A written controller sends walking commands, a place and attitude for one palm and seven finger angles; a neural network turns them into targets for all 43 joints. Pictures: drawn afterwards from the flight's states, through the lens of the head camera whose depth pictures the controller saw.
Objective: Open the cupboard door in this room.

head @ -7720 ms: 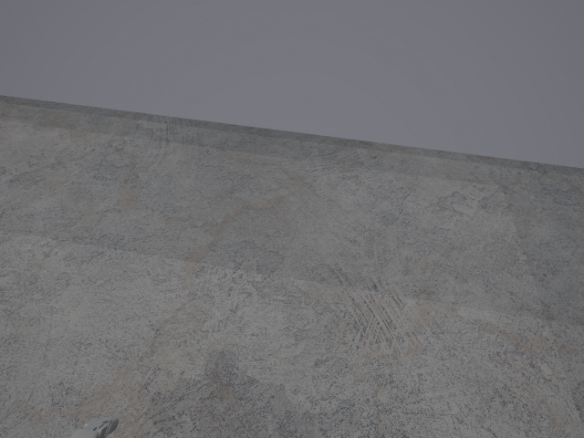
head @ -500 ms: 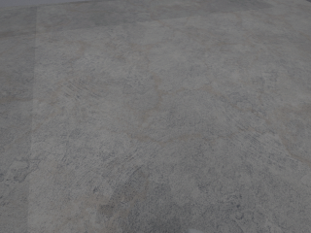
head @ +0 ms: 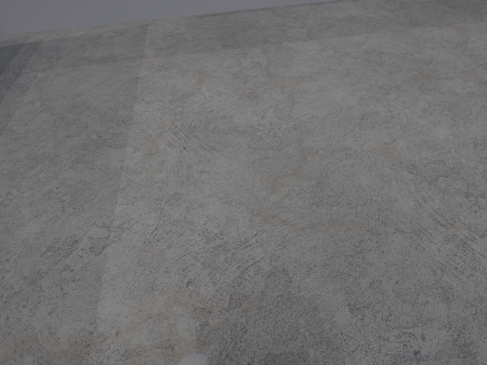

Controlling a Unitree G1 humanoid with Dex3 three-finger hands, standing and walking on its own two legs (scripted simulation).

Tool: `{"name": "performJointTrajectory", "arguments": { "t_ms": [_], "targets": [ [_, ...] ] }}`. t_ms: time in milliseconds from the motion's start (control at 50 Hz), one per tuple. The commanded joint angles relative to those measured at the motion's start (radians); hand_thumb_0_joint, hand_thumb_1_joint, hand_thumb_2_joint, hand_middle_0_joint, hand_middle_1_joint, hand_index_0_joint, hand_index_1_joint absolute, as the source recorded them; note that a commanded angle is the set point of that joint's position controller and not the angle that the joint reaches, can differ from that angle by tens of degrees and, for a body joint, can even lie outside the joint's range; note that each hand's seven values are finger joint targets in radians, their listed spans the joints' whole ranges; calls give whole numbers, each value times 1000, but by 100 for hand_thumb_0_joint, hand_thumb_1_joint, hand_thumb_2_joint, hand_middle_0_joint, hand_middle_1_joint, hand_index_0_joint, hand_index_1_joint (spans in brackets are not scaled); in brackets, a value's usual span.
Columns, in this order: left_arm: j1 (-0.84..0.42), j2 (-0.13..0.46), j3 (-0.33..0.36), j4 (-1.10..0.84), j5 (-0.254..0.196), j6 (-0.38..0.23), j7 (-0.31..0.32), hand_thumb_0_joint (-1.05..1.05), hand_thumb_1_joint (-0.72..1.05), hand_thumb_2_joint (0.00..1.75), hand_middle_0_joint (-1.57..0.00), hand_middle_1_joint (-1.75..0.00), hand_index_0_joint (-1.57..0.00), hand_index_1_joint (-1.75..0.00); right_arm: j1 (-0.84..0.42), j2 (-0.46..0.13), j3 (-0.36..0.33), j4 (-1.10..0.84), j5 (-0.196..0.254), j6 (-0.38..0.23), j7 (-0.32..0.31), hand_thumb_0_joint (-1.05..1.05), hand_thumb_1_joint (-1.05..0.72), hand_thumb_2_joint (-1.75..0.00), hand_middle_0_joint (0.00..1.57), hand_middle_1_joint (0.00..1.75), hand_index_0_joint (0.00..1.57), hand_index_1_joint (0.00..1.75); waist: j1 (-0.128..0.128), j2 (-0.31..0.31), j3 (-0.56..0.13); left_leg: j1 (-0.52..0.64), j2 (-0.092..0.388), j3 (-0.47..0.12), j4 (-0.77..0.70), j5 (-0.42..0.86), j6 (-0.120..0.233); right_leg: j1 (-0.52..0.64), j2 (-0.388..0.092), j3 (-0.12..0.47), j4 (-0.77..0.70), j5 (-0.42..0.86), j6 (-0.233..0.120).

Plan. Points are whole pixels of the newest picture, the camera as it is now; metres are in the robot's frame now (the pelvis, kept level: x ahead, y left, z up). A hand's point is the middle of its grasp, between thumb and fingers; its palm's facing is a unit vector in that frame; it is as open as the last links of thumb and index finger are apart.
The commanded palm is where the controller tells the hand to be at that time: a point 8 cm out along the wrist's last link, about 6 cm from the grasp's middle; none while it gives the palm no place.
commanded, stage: turn or walk to find it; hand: left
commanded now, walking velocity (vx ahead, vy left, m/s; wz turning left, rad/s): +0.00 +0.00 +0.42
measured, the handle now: out of the picture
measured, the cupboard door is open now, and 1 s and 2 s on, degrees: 0 0 0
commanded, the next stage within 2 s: none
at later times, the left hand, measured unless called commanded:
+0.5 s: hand out of the picture +0.01 +0.26 -0.16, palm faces +0.21 -0.94 -0.26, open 7.4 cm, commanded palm none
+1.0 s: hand out of the picture -0.09 +0.19 -0.16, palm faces +0.43 -0.87 -0.25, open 7.3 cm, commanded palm none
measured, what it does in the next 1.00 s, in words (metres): steps on the spot, turning left: left foot, then right foot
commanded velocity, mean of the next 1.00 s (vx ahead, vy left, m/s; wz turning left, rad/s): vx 0.00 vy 0.00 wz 0.42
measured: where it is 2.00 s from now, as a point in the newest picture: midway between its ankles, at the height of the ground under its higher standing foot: outside the picture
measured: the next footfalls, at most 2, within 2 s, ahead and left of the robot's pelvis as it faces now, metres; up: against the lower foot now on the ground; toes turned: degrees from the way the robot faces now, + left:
left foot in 0.18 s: +0.02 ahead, +0.15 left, +0.00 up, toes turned +9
right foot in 0.62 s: +0.02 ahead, -0.09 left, +0.00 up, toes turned +10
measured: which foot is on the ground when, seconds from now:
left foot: up 0.00-0.16, down 0.18-0.64, up 0.66-1.00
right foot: down 0.00-0.18, up 0.20-0.60, down 0.62-1.00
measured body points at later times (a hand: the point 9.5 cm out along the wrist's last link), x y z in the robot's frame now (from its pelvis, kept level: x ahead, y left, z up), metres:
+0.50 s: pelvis -0.03 +0.04 +0.00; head -0.01 +0.04 +0.45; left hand -0.01 +0.31 -0.14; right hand +0.09 -0.19 -0.14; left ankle -0.02 +0.15 -0.74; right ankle -0.02 -0.11 -0.69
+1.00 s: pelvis -0.06 -0.01 +0.00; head -0.03 -0.01 +0.45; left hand -0.12 +0.23 -0.14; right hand +0.08 -0.23 -0.16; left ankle -0.14 +0.13 -0.69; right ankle -0.02 -0.10 -0.74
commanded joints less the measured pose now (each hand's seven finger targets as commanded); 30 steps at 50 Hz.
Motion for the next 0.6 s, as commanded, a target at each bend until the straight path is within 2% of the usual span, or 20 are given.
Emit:
{"name": "performJointTrajectory", "arguments": {
  "t_ms": [0, 40, 60, 100, 120, 140, 160, 180, 200, 220, 260, 280, 340, 380, 440, 460, 520, 560, 580],
  "targets": [
    [72, 236, 66, -32, 8, -15, 12, 0, 90, 90, -20, -30, -20, -30, -104, -27, 8, -102, 6, -32, 1, 0, -90, -90, 20, 30, 20, 30, 69, -204, -49, -25, 0, 63, -186, -57, -4, 128, -251, 166, -122, 487, -112],
    [75, 254, 72, -20, 8, -12, 10, 0, 90, 90, -20, -30, -20, -30, -99, -26, 13, -103, 11, -38, -1, 0, -90, -90, 20, 30, 20, 30, 71, -222, -77, 27, -5, 85, -275, -58, 7, 142, -264, 158, -87, 534, -116],
    [71, 253, 73, -17, 8, -10, 9, 0, 90, 90, -20, -30, -20, -30, -90, -24, 14, -102, 13, -42, -2, 0, -90, -90, 20, 30, 20, 30, 67, -235, -86, 53, -10, 96, -335, -46, 11, 149, -261, 149, -63, 554, -106],
    [51, 257, 73, -16, 3, -4, 8, 0, 90, 90, -20, -30, -20, -30, -47, -38, 14, -91, 12, -48, -4, 0, -90, -90, 20, 30, 20, 30, 38, -228, -100, 162, -17, 115, -483, 76, 20, 100, -245, 110, -6, 508, -63],
    [35, 250, 73, -16, -5, 0, 6, 0, 90, 90, -20, -30, -20, -30, -10, -57, 9, -79, 10, -54, -4, 0, -90, -90, 20, 30, 20, 30, 9, -169, -112, 267, -5, 104, -598, 205, 31, 31, -229, 74, 54, 420, -22],
    [43, 213, 67, -30, -13, 8, 4, 0, 90, 90, -20, -30, -20, -30, 25, -119, -3, -76, 5, -66, -5, 0, -90, -90, 20, 30, 20, 30, -10, 3, -144, 400, 104, -41, -675, 355, 75, -108, -161, 28, 200, 229, 34],
    [22, 149, 47, -65, -16, 12, -3, 0, 90, 90, -20, -30, -20, -30, 60, -205, -23, -81, 1, -68, -9, 0, -90, -90, 20, 30, 20, 30, -28, 268, -130, 477, 325, -317, -705, 658, 181, -338, -38, 8, 392, -266, 101],
    [-27, 152, 42, -82, -8, 23, 2, 0, 90, 90, -20, -30, -20, -30, 92, -231, -28, -65, 1, -59, -14, 0, -90, -90, 20, 30, 20, 30, -51, 223, -130, 407, 381, -314, -708, 700, 259, -322, -27, 96, 516, -364, 92],
    [-55, 156, 47, -73, -5, 30, 4, 0, 90, 90, -20, -30, -20, -30, 68, -195, -21, -59, -2, -62, -22, 0, -90, -90, 20, 30, 20, 30, -45, 194, -101, 340, 334, -272, -732, 575, 258, -315, -36, 137, 562, -314, 86],
    [-63, 160, 51, -62, -7, 34, 1, 0, 90, 90, -20, -30, -20, -30, 14, -174, -14, -73, -3, -63, -29, 0, -90, -90, 20, 30, 20, 30, -28, 230, -64, 309, 295, -264, -741, 508, 250, -342, -41, 154, 586, -262, 89],
    [-34, 169, 53, -40, -6, 31, -9, 0, 90, 90, -20, -30, -20, -30, -64, -142, 1, -99, -2, -65, -31, 0, -90, -90, 20, 30, 20, 30, 3, 177, -39, 263, 241, -197, -736, 462, 225, -322, -31, 162, 590, -172, 91],
    [-21, 163, 53, -29, -6, 30, -12, 0, 90, 90, -20, -30, -20, -30, -73, -141, 3, -104, -2, -67, -31, 0, -90, -90, 20, 30, 20, 30, 10, 143, -32, 256, 216, -176, -738, 466, 216, -309, -22, 157, 587, -146, 95],
    [-16, 152, 51, -30, -8, 30, -11, 0, 90, 90, -20, -30, -20, -30, -43, -146, -2, -103, 1, -70, -29, 0, -90, -90, 20, 30, 20, 30, 3, 92, -63, 290, 200, -186, -743, 453, 217, -302, -3, 158, 541, -119, 105],
    [-29, 150, 49, -39, -8, 31, -8, 0, 90, 90, -20, -30, -20, -30, -33, -147, -5, -105, 0, -67, -27, 0, -90, -90, 20, 30, 20, 30, -4, 93, -59, 284, 208, -212, -753, 405, 228, -297, 0, 162, 500, -126, 109],
    [-46, 137, 46, -59, -10, 31, -5, 0, 90, 90, -20, -30, -20, -30, -31, -154, -13, -110, -4, -60, -23, 0, -90, -90, 20, 30, 20, 30, -11, 110, -61, 263, 209, -260, -747, 341, 240, -257, 15, 161, 391, -158, 105],
    [-52, 137, 45, -65, -10, 28, -5, 0, 90, 90, -20, -30, -20, -30, -29, -152, -15, -110, -5, -58, -22, 0, -90, -90, 20, 30, 20, 30, -14, 122, -61, 246, 203, -277, -740, 345, 240, -227, 24, 159, 341, -163, 101],
    [-18, 131, 44, -66, -16, 18, -2, 0, 90, 90, -20, -30, -20, -30, -35, -154, -21, -117, -8, -55, -19, 0, -90, -90, 20, 30, 20, 30, -1, 141, -95, 230, 178, -300, -698, 419, 228, -132, 57, 144, 185, -127, 92],
    [47, 142, 49, -50, -17, 8, 0, 0, 90, 90, -20, -30, -20, -30, -53, -144, -24, -124, -1, -53, -17, 0, -90, -90, 20, 30, 20, 30, 35, 117, -124, 167, 139, -285, -633, 411, 193, 11, 62, 136, -11, 14, 87],
    [83, 169, 55, -43, -13, -1, 4, 0, 90, 90, -20, -30, -20, -30, -56, -116, -21, -130, 5, -53, -14, 0, -90, -90, 20, 30, 20, 30, 52, 42, -140, 78, 87, -245, -571, 317, 146, 129, 15, 171, -137, 76, 76]
  ]
}}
